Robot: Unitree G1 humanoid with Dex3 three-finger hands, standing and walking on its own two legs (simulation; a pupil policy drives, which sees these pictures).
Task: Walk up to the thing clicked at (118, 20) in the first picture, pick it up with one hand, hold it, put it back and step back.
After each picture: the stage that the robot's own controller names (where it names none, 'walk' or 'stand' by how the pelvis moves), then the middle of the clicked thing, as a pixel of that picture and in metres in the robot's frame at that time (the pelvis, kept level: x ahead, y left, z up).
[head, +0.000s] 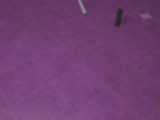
stand; (118, 18) +1.91 -0.54 -0.65
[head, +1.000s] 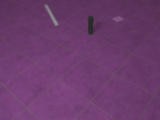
walk; (90, 25) +1.84 -0.06 -0.63
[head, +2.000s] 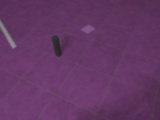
walk; (56, 46) +1.27 +0.29 -0.65
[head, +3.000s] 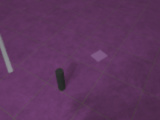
walk; (60, 80) +0.84 +0.21 -0.64
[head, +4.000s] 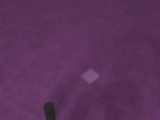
walk; (50, 114) +0.54 +0.17 -0.64
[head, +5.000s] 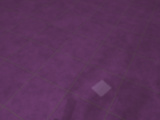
stand; out of the picture +0.43 +0.17 -0.65
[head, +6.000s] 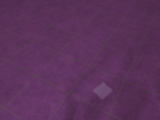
stand; out of the picture +0.42 +0.15 -0.66
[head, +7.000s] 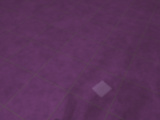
stand; out of the picture +0.44 +0.16 -0.66
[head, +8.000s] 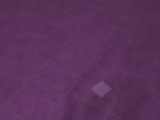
stand; out of the picture +0.43 +0.16 -0.66
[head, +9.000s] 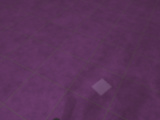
go down; out of the picture +0.43 +0.16 -0.66
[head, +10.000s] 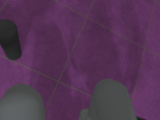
go down; (10, 43) +0.50 +0.23 -0.24
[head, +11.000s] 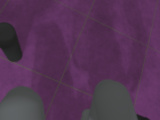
close in; (10, 45) +0.50 +0.23 -0.24
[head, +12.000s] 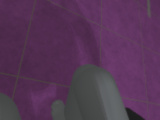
close in; out of the picture +0.48 +0.29 -0.16
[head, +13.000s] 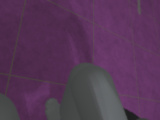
lift; out of the picture +0.47 +0.29 -0.16
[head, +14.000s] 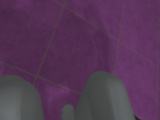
lift; out of the picture +0.36 +0.25 -0.13
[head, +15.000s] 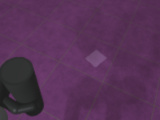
lift; (27, 92) +0.31 +0.16 +0.05
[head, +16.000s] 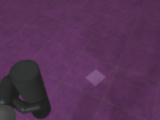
hold; (34, 94) +0.31 +0.15 +0.04
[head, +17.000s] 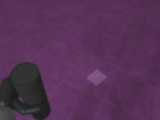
hold; (34, 95) +0.31 +0.15 +0.04
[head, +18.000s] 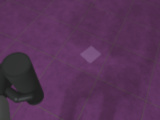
crouch; (27, 83) +0.35 +0.16 -0.01
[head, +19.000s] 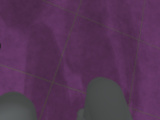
lower; out of the picture +0.50 +0.23 -0.04
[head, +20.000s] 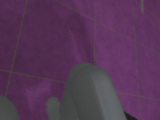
lower; out of the picture +0.46 +0.28 -0.16
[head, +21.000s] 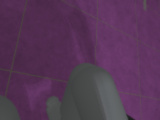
lower; out of the picture +0.45 +0.29 -0.17
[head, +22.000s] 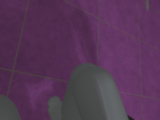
lower; out of the picture +0.45 +0.29 -0.17
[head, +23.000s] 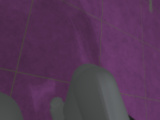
lower; out of the picture +0.44 +0.28 -0.16
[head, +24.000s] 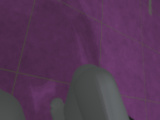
open; out of the picture +0.44 +0.27 -0.17
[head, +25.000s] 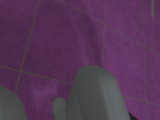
stand; out of the picture +0.44 +0.26 -0.17
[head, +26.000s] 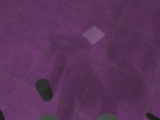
walk; (45, 91) +0.44 +0.17 -0.45
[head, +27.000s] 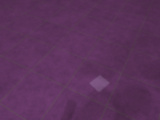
stand; out of the picture +0.40 +0.15 -0.60
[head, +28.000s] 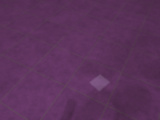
stand; out of the picture +0.41 +0.15 -0.60
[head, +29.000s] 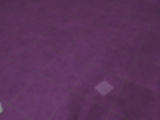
stand; out of the picture +0.42 +0.14 -0.65
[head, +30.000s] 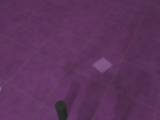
walk; (61, 111) +0.46 +0.13 -0.63
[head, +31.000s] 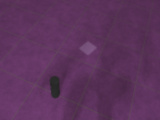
walk; (55, 87) +0.62 +0.14 -0.64
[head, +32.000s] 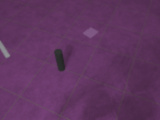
walk; (60, 60) +0.95 +0.24 -0.63
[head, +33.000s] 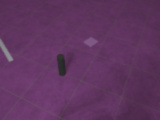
stand; (61, 65) +1.04 +0.17 -0.64
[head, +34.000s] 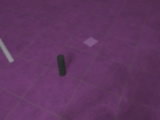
stand; (61, 66) +1.04 +0.18 -0.66
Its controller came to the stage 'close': yes
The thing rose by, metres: 0.69
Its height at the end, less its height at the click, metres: +0.00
